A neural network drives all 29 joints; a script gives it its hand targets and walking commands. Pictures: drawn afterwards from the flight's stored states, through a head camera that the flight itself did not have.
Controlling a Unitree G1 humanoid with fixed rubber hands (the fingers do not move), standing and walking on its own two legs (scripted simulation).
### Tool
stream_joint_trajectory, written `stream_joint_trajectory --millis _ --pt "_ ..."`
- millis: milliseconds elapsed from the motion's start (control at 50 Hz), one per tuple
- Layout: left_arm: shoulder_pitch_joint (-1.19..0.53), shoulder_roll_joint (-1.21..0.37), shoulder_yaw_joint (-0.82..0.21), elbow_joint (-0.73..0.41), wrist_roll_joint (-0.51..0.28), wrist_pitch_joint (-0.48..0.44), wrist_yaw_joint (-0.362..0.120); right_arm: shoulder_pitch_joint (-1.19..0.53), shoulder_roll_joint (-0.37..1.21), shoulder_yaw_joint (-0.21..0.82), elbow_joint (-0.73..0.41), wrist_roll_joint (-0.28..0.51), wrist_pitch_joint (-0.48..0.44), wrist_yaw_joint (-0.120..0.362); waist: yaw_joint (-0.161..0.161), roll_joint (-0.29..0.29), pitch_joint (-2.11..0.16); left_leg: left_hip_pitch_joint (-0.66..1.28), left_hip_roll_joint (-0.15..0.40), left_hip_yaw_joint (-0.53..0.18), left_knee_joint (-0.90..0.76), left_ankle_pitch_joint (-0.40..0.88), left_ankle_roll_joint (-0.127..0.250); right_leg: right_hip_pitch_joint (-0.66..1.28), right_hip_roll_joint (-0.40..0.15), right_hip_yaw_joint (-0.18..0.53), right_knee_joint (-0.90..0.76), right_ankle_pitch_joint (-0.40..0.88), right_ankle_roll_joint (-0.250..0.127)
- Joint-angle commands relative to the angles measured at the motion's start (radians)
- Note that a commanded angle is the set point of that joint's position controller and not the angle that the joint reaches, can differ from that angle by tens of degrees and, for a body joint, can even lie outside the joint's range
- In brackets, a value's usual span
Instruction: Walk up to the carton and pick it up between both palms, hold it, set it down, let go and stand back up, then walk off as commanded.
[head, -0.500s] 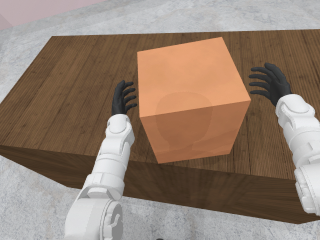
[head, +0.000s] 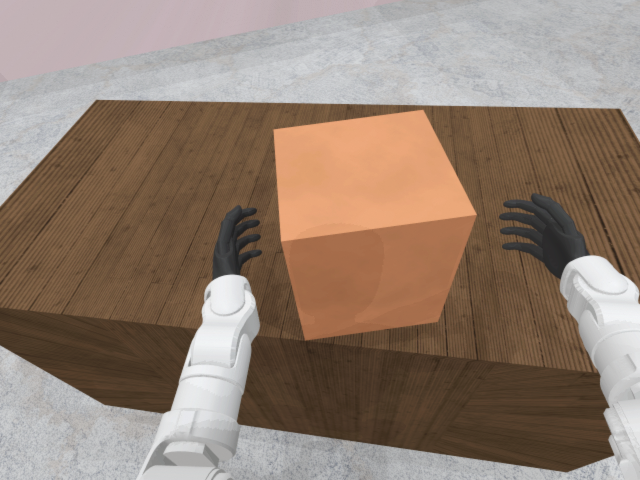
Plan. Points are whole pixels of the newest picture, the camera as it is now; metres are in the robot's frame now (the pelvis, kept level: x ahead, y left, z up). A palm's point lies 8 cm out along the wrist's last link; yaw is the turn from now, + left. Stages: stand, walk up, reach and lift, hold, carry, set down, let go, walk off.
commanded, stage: set down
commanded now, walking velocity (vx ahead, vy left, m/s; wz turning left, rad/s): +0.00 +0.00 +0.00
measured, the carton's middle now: (360, 231) +0.46 +0.03 +0.03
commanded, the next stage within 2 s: none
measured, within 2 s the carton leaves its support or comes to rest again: neither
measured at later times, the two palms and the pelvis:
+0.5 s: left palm (230, 313) +0.30 +0.18 +0.05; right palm (599, 310) +0.36 -0.26 +0.04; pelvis +0.01 +0.01 +0.01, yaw +0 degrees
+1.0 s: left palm (226, 349) +0.25 +0.17 +0.06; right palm out of the picture +0.28 -0.28 +0.03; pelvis +0.02 +0.01 +0.00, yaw +1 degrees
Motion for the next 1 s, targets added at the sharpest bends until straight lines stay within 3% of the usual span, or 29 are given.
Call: stream_joint_trajectory --millis 0,20,40,60,80,100,140,220,240,260,280,300,340,380,400,460,540,560,600,620,660,700,740,780,820,860,880,920,980 --pt "-0.265 0.032 -0.014 -0.188 0.004 -0.019 0.004 -0.307 -0.165 -0.048 -0.153 0.013 -0.028 0.009 -0.001 -0.117 -0.441 -0.051 -0.031 -0.023 -0.026 0.122 0.040 0.469 -0.072 0.188 -0.014 0.121 0.071" --pt "-0.177 -0.003 -0.047 -0.199 -0.005 -0.010 0.005 -0.265 -0.207 -0.063 -0.144 0.023 -0.048 0.012 -0.027 -0.105 -0.426 -0.012 -0.033 -0.033 -0.034 0.175 0.040 0.461 -0.063 0.158 -0.001 0.221 0.067" --pt "-0.134 0.015 -0.012 -0.215 0.021 -0.006 0.006 -0.245 -0.183 -0.038 -0.180 0.039 -0.051 0.015 -0.005 -0.124 -0.431 -0.022 -0.027 -0.034 -0.038 0.165 0.042 0.489 -0.076 0.189 -0.010 0.239 0.081" --pt "-0.105 -0.034 -0.073 -0.200 0.015 0.003 -0.004 -0.175 -0.206 -0.083 -0.133 0.018 -0.052 0.023 -0.066 -0.101 -0.395 -0.016 -0.026 -0.055 -0.050 0.129 0.034 0.485 -0.082 0.172 -0.008 0.222 0.079" --pt "-0.054 -0.024 -0.062 -0.241 0.023 -0.003 -0.008 -0.133 -0.218 -0.073 -0.138 0.023 -0.060 0.019 -0.069 -0.134 -0.371 -0.015 -0.032 -0.056 -0.046 0.132 0.039 0.501 -0.093 0.186 -0.020 0.261 0.090" --pt "-0.084 0.026 -0.025 -0.197 0.017 -0.002 -0.016 -0.172 -0.209 -0.069 -0.218 0.007 -0.061 0.013 -0.038 -0.183 -0.367 -0.041 -0.034 -0.040 -0.048 0.119 0.050 0.499 -0.090 0.194 -0.028 0.246 0.097" --pt "-0.158 0.049 0.007 -0.184 0.040 -0.032 -0.012 -0.206 -0.143 -0.024 -0.209 0.022 -0.067 0.003 -0.003 -0.148 -0.327 -0.077 -0.044 -0.025 -0.057 0.053 0.047 0.474 -0.126 0.234 -0.034 0.174 0.112" --pt "-0.107 0.014 -0.041 -0.297 0.026 -0.048 0.014 -0.150 -0.198 -0.047 -0.208 0.057 -0.080 0.028 -0.022 -0.116 -0.362 -0.022 -0.032 -0.031 -0.041 0.113 0.042 0.448 -0.095 0.199 -0.026 0.153 0.070" --pt "-0.134 0.025 -0.010 -0.209 0.041 -0.044 0.010 -0.203 -0.142 -0.025 -0.220 0.039 -0.069 0.030 0.017 -0.145 -0.320 -0.040 -0.034 -0.023 -0.044 0.066 0.054 0.411 -0.096 0.217 -0.046 0.059 0.074" --pt "0.031 -0.050 -0.078 -0.313 0.020 -0.033 0.003 -0.038 -0.193 -0.017 -0.225 0.075 -0.083 0.036 -0.041 -0.151 -0.369 0.041 -0.026 -0.051 -0.043 0.181 0.053 0.497 -0.093 0.196 -0.024 0.296 0.075" --pt "0.033 -0.062 -0.093 -0.331 0.021 -0.027 0.002 -0.048 -0.237 -0.075 -0.242 0.065 -0.097 0.034 -0.063 -0.127 -0.384 0.041 -0.028 -0.060 -0.048 0.185 0.036 0.492 -0.088 0.174 -0.019 0.336 0.072" --pt "0.108 -0.062 -0.081 -0.330 0.012 -0.014 -0.009 0.014 -0.234 -0.076 -0.271 0.051 -0.098 0.029 -0.079 -0.184 -0.384 0.049 -0.023 -0.064 -0.052 0.194 0.040 0.540 -0.084 0.165 -0.015 0.410 0.084" --pt "0.119 -0.061 -0.080 -0.366 0.035 -0.022 -0.004 0.039 -0.236 -0.091 -0.274 0.048 -0.124 0.020 -0.078 -0.165 -0.372 0.075 -0.026 -0.066 -0.056 0.179 0.041 0.532 -0.094 0.181 -0.017 0.472 0.093" --pt "0.148 -0.051 -0.082 -0.371 0.060 -0.020 0.009 0.072 -0.240 -0.096 -0.209 0.061 -0.122 0.043 -0.056 -0.129 -0.270 0.075 -0.020 -0.066 -0.064 0.121 0.045 0.436 -0.094 0.186 -0.060 0.200 0.069" --pt "0.205 -0.057 -0.097 -0.463 0.052 -0.036 0.020 0.107 -0.239 -0.083 -0.318 0.076 -0.135 0.042 -0.055 -0.164 -0.292 0.117 -0.017 -0.069 -0.058 0.156 0.051 0.457 -0.091 0.174 -0.059 0.267 0.071" --pt "0.127 -0.050 -0.078 -0.406 0.058 -0.047 0.025 0.058 -0.212 -0.069 -0.294 0.077 -0.137 0.037 -0.038 -0.155 -0.279 0.071 -0.031 -0.052 -0.057 0.119 0.053 0.443 -0.098 0.183 -0.042 0.259 0.066" --pt "0.310 -0.123 -0.173 -0.551 0.071 -0.050 0.029 0.250 -0.251 -0.077 -0.287 0.119 -0.155 0.055 -0.083 -0.105 -0.296 0.205 -0.011 -0.080 -0.034 0.227 0.034 0.448 -0.084 0.163 -0.047 0.358 0.052" --pt "0.232 -0.107 -0.163 -0.501 0.053 -0.036 0.037 0.132 -0.297 -0.114 -0.295 0.107 -0.156 0.068 -0.083 -0.111 -0.263 0.162 -0.017 -0.077 -0.031 0.167 0.038 0.362 -0.071 0.151 -0.053 0.227 0.038" --pt "0.450 -0.128 -0.152 -0.537 0.081 -0.013 0.029 0.351 -0.266 -0.067 -0.335 0.142 -0.142 0.061 -0.083 -0.136 -0.220 0.220 -0.009 -0.099 -0.036 0.217 0.051 0.447 -0.097 0.181 -0.073 0.327 0.042" --pt "0.217 -0.078 -0.109 -0.470 0.076 -0.016 0.032 0.148 -0.262 -0.107 -0.337 0.106 -0.141 0.061 -0.055 -0.139 -0.218 0.121 -0.016 -0.078 -0.046 0.076 0.048 0.371 -0.111 0.193 -0.086 0.117 0.056" --pt "0.350 -0.141 -0.186 -0.588 0.057 -0.036 0.048 0.282 -0.265 -0.115 -0.360 0.122 -0.151 0.083 -0.079 -0.110 -0.216 0.197 -0.011 -0.087 -0.040 0.111 0.047 0.331 -0.088 0.159 -0.077 0.126 0.029" --pt "0.380 -0.127 -0.199 -0.582 0.042 -0.030 0.055 0.287 -0.292 -0.112 -0.400 0.131 -0.150 0.093 -0.063 -0.137 -0.230 0.215 -0.008 -0.090 -0.031 0.124 0.053 0.332 -0.086 0.174 -0.077 0.143 0.017" --pt "0.510 -0.152 -0.211 -0.596 0.071 -0.004 0.052 0.408 -0.306 -0.108 -0.327 0.150 -0.137 0.098 -0.087 -0.109 -0.115 0.264 -0.009 -0.107 -0.033 0.151 0.038 0.300 -0.073 0.145 -0.086 0.181 0.007" --pt "0.463 -0.130 -0.212 -0.612 0.063 -0.002 0.054 0.390 -0.286 -0.134 -0.391 0.130 -0.140 0.103 -0.105 -0.141 -0.130 0.188 -0.020 -0.096 -0.032 0.022 0.055 0.317 -0.088 0.182 -0.090 0.044 0.023" --pt "0.363 -0.115 -0.205 -0.620 0.049 -0.012 0.061 0.317 -0.240 -0.109 -0.410 0.139 -0.127 0.112 -0.078 -0.125 -0.129 0.124 -0.021 -0.086 -0.021 -0.004 0.056 0.312 -0.111 0.207 -0.083 -0.023 0.026" --pt "0.473 -0.138 -0.246 -0.646 0.042 -0.017 0.059 0.418 -0.267 -0.136 -0.468 0.120 -0.134 0.116 -0.093 -0.177 -0.166 0.177 -0.006 -0.096 -0.029 0.066 0.068 0.335 -0.105 0.187 -0.082 0.094 0.027" --pt "0.555 -0.150 -0.254 -0.690 0.060 -0.020 0.058 0.503 -0.285 -0.136 -0.426 0.144 -0.142 0.116 -0.118 -0.117 -0.143 0.173 -0.015 -0.088 -0.016 0.094 0.042 0.375 -0.114 0.203 -0.080 0.156 0.026" --pt "0.440 -0.115 -0.226 -0.625 0.063 -0.005 0.065 0.376 -0.284 -0.140 -0.418 0.132 -0.123 0.123 -0.087 -0.109 -0.099 0.152 -0.019 -0.097 -0.017 0.000 0.050 0.277 -0.102 0.193 -0.078 -0.027 0.018" --pt "0.517 -0.129 -0.245 -0.689 0.058 -0.021 0.065 0.444 -0.290 -0.150 -0.522 0.135 -0.137 0.119 -0.097 -0.156 -0.163 0.140 -0.017 -0.081 -0.016 0.037 0.054 0.382 -0.126 0.211 -0.060 0.153 0.039"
